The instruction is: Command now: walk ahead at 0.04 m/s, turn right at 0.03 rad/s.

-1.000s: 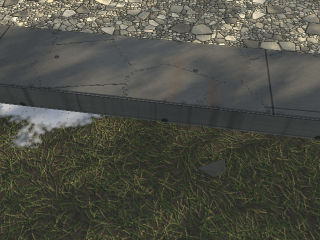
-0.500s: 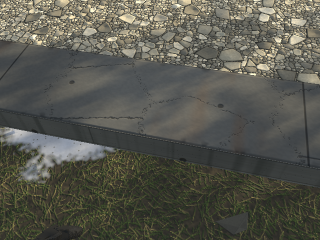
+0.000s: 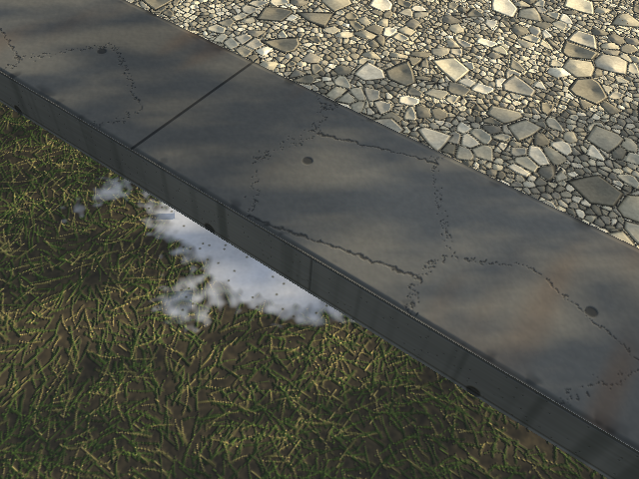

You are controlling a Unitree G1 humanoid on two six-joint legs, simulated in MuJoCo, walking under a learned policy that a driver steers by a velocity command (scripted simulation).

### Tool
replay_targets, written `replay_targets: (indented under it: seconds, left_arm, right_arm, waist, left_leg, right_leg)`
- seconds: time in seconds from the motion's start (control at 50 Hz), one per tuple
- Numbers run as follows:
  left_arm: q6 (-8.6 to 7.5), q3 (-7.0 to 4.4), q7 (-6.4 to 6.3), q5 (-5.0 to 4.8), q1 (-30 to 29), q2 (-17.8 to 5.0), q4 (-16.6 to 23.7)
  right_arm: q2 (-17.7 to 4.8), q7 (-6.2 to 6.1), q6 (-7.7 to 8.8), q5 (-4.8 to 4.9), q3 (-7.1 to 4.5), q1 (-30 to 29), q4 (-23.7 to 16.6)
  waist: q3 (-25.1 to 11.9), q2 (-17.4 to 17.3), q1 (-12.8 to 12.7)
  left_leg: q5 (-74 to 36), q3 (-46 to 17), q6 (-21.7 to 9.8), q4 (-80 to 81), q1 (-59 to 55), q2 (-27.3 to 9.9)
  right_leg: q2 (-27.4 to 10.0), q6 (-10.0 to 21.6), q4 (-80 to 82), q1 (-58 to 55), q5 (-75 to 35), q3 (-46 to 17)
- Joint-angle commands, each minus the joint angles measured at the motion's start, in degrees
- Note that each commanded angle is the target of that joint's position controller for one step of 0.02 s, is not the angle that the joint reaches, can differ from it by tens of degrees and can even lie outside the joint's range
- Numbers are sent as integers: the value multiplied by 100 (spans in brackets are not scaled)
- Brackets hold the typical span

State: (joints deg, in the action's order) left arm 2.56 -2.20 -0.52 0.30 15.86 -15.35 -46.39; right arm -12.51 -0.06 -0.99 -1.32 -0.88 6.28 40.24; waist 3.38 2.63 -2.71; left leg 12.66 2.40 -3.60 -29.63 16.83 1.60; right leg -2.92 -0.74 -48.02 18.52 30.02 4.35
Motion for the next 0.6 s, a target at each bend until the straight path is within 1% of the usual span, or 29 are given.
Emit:
replay_targets:
  seconds: [0.02, 0.04, 0.06, 0.08, 0.1, 0.18, 0.24, 0.26, 0.28, 0.3, 0.32, 0.34, 0.36, 0.38, 0.4, 0.42, 0.44, 0.46, 0.48, 0.52, 0.6]
  left_arm:
    - [29, -96, 31, 47, 307, -484, 88]
    - [31, -136, 41, 59, 407, -557, 15]
    - [28, -150, 56, 43, 417, -545, 0]
    - [30, -147, 68, 24, 381, -483, 12]
    - [40, -141, 74, 17, 309, -422, 40]
    - [91, -154, 95, 33, 52, -351, 180]
    - [77, -157, 116, 19, 45, -297, 260]
    - [64, -157, 126, 12, 96, -281, 273]
    - [43, -154, 137, 10, 208, -251, 261]
    - [9, -151, 149, 14, 377, -231, 224]
    - [-44, -184, 152, 56, 439, -406, 228]
    - [-115, -304, 108, 150, 452, -984, 320]
    - [-95, -482, 74, 116, 544, -1580, 336]
    - [-88, -459, 39, 116, 579, -1369, 325]
    - [-76, -387, 6, 39, 253, -1094, 353]
    - [-47, -346, -8, 33, -150, -947, 447]
    - [-51, -333, -28, 2, -334, -885, 523]
    - [-58, -319, -16, -14, -332, -814, 546]
    - [-68, -324, 5, -35, -244, -817, 535]
    - [-85, -362, 19, -46, -28, -891, 477]
    - [-58, -411, -2, 3, 164, -980, 444]
  right_arm:
    - [-531, -201, 61, -5, -48, -35, -145]
    - [-653, -212, 54, -3, -77, 5, -107]
    - [-762, -211, 51, 22, -115, 91, -64]
    - [-845, -206, 44, 42, -150, 143, -24]
    - [-895, -202, 29, 50, -182, 166, 6]
    - [-870, -193, -40, -11, -246, 150, 87]
    - [-905, -182, -55, -27, -305, 144, 159]
    - [-937, -180, -59, -23, -326, 114, 174]
    - [-979, -182, -70, -5, -348, 37, 180]
    - [-1024, -185, -90, 26, -376, -42, 191]
    - [-995, -179, -112, 20, -397, 61, 243]
    - [-679, -139, -152, -12, -344, 266, 156]
    - [-616, -221, -217, 31, -291, -260, -138]
    - [-690, -231, -258, 13, -296, -269, -100]
    - [-705, -197, -256, 60, -315, -131, 11]
    - [-776, -168, -206, 76, -343, 6, 112]
    - [-875, -138, -176, -11, -378, 115, 182]
    - [-898, -103, -160, -57, -390, 251, 254]
    - [-873, -78, -158, -41, -387, 299, 261]
    - [-806, -76, -168, 10, -365, 225, 203]
    - [-844, -125, -186, 24, -343, 53, 91]
  waist:
    - [-488, -1223, 98]
    - [-546, -1125, 98]
    - [-618, -979, 131]
    - [-642, -889, 158]
    - [-607, -873, 194]
    - [-446, -1010, 301]
    - [-529, -1020, 300]
    - [-580, -1012, 261]
    - [-629, -973, 161]
    - [-647, -901, 26]
    - [-515, -513, -13]
    - [-431, 935, 135]
    - [32, 1516, -115]
    - [30, 798, -43]
    - [75, 412, 168]
    - [76, 255, 336]
    - [-50, 354, 357]
    - [-293, 322, 340]
    - [-451, 225, 313]
    - [-496, 167, 211]
    - [-387, 407, 24]
  left_leg:
    - [-3046, -801, -706, 1255, -635, -1453]
    - [-3274, -665, -703, 1146, -737, -1434]
    - [-3311, -618, -733, 1076, -849, -1491]
    - [-3132, -605, -772, 1055, -910, -1551]
    - [-2815, -615, -810, 1060, -911, -1606]
    - [-1559, -653, -929, 1127, -728, -1732]
    - [-1426, -649, -959, 1007, -708, -1849]
    - [-1473, -617, -921, 912, -687, -1875]
    - [-1457, -517, -816, 754, -601, -1849]
    - [-1229, -348, -610, 512, -398, -1763]
    - [-579, -105, -229, 42, -16, -1552]
    - [879, 521, 273, -1384, 931, -858]
    - [2359, 213, 424, -2206, 1688, 41]
    - [2149, -289, 429, -2960, 1586, -158]
    - [1627, -427, 416, -3150, 1561, -228]
    - [1195, -458, 417, -3065, 1561, -251]
    - [940, -408, 443, -3140, 1618, -211]
    - [840, -390, 498, -3243, 1558, -171]
    - [806, -395, 548, -3269, 1545, -145]
    - [789, -431, 618, -3027, 1668, -159]
    - [914, -501, 670, -2353, 1712, -140]
  right_leg:
    - [83, -7, -64, -34, -330, -481]
    - [201, -2, -132, -51, -360, -441]
    - [242, 0, -175, -26, -351, -444]
    - [249, -2, -190, 23, -346, -428]
    - [240, -6, -194, 93, -341, -400]
    - [205, 19, -16, 218, -309, -260]
    - [217, 109, 347, 43, -304, -134]
    - [236, 162, 564, -100, -368, -81]
    - [276, 235, 958, -358, -606, -5]
    - [339, 335, 1614, -737, -1089, 44]
    - [215, 479, 2429, -1021, -1551, -424]
    - [-1083, 795, 3310, -1341, -2119, -2361]
    - [-1996, 1604, 3496, -751, -3453, -3575]
    - [-1829, 1837, 3411, -667, -3605, -3235]
    - [-1408, 1705, 3320, -627, -3330, -2672]
    - [-1001, 1438, 3272, -695, -3117, -2304]
    - [-809, 1345, 3175, -951, -3438, -2137]
    - [-700, 1341, 3069, -1189, -3901, -2026]
    - [-682, 1345, 2997, -1364, -4111, -2002]
    - [-684, 1356, 2958, -1636, -4003, -2114]
    - [-693, 1438, 2980, -1711, -3315, -2536]
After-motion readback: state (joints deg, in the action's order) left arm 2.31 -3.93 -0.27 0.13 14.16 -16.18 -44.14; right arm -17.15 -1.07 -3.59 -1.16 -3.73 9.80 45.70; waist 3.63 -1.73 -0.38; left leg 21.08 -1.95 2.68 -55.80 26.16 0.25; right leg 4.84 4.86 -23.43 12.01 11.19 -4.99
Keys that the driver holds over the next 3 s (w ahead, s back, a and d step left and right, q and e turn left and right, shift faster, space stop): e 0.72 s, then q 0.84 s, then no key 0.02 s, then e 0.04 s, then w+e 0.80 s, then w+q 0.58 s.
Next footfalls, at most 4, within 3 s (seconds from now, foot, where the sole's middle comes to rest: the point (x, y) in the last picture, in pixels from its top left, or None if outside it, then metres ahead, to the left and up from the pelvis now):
0.32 right None -0.01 -0.10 -0.77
0.86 left None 0.06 0.08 -0.77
1.26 right None -0.05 -0.10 -0.77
1.72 left None -0.03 0.11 -0.77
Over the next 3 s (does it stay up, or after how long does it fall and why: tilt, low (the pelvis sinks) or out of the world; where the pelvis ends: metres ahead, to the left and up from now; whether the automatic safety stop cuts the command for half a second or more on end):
stays up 0.51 -0.15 0.00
